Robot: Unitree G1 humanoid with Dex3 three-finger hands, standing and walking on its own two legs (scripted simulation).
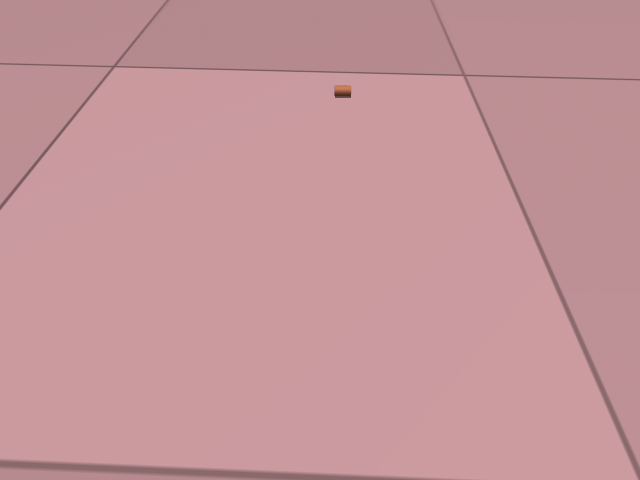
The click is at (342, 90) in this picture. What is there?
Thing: lying can
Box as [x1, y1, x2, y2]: [335, 85, 350, 95]
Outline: 335,85 335,95 350,95 350,86
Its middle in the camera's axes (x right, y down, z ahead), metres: +0.16 -0.93 +2.41
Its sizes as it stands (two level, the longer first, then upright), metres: 0.100 0.062 0.062
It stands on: the floor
